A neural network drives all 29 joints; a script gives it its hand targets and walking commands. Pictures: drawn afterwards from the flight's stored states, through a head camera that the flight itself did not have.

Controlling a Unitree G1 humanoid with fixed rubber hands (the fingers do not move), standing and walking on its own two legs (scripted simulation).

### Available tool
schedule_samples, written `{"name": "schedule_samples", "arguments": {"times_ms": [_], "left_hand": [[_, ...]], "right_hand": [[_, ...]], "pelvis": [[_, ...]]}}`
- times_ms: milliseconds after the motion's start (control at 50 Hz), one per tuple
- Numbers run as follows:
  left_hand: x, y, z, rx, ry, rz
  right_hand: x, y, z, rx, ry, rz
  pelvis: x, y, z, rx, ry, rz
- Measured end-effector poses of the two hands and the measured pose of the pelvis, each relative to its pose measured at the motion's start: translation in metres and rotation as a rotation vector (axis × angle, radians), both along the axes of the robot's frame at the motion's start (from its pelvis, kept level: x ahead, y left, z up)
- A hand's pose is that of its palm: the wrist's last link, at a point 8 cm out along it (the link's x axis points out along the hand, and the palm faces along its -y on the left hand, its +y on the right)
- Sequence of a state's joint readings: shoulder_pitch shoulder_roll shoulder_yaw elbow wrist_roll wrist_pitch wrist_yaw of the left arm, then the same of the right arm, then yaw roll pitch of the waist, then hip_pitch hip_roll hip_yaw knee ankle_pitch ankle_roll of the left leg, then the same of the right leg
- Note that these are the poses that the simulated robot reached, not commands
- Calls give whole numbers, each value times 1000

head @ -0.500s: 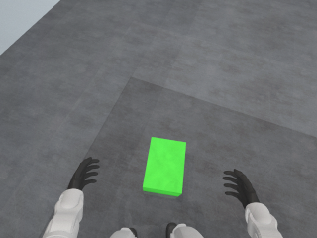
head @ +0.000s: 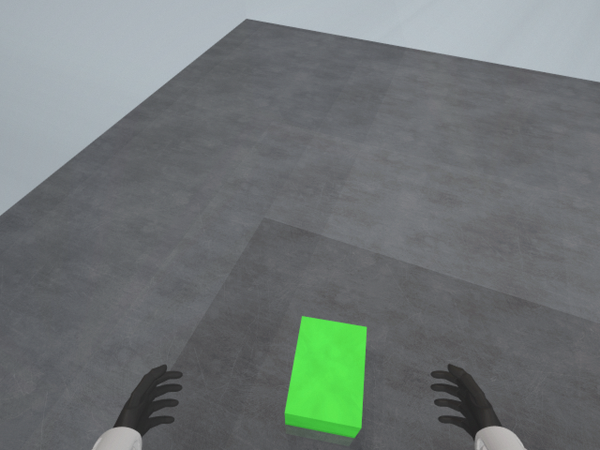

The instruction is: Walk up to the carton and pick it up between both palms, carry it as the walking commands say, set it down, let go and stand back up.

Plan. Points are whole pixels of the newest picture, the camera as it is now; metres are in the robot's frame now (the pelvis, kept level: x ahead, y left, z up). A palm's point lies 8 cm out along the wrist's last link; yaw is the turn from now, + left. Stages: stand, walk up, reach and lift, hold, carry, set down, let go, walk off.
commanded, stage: let go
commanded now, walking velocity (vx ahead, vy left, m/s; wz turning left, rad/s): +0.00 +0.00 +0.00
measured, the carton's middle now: (327, 374) +0.43 -0.08 -0.70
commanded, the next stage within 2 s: stand in 0.16 s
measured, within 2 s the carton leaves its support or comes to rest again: neither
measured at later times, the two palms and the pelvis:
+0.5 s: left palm out of the picture +0.13 +0.28 -0.08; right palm (530, 444) +0.15 -0.30 -0.09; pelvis +0.01 -0.02 +0.00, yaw +1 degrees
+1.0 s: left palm out of the picture +0.11 +0.28 -0.09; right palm out of the picture +0.13 -0.31 -0.09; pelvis +0.01 -0.02 +0.00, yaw +1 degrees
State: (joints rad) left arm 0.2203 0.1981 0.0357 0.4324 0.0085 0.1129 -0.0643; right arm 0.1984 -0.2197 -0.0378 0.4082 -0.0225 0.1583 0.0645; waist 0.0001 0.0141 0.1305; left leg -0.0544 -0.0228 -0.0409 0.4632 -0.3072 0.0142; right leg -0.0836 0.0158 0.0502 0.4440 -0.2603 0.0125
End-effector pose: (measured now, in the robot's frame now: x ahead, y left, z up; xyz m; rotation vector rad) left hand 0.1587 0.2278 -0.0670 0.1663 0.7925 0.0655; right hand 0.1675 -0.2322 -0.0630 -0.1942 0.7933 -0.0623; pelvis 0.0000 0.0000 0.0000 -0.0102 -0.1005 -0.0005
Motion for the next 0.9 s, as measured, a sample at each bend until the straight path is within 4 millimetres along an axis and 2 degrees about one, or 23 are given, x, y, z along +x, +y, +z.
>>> {"name": "schedule_samples", "arguments": {"times_ms": [180, 340, 440, 680, 900], "left_hand": [[-3, -4, -2, 39, -9, 13], [-25, 37, -10, 192, 96, 63], [-31, 49, -9, 226, 128, 83], [-30, 45, -16, 219, 166, 93], [-40, 48, -20, 214, 206, 103]], "right_hand": [[-1, -12, -4, -42, 34, -27], [-8, -52, -16, -127, 36, -33], [-14, -65, -22, -155, 76, -31], [-19, -74, -28, -174, 125, -30], [-31, -80, -29, -190, 160, -36]], "pelvis": [[0, -10, -3, 4, 14, 0], [2, -15, -3, 2, 80, 12], [6, -17, -2, 4, 92, 16], [12, -21, 0, 5, 88, 20], [9, -22, 2, 7, 77, 19]]}}
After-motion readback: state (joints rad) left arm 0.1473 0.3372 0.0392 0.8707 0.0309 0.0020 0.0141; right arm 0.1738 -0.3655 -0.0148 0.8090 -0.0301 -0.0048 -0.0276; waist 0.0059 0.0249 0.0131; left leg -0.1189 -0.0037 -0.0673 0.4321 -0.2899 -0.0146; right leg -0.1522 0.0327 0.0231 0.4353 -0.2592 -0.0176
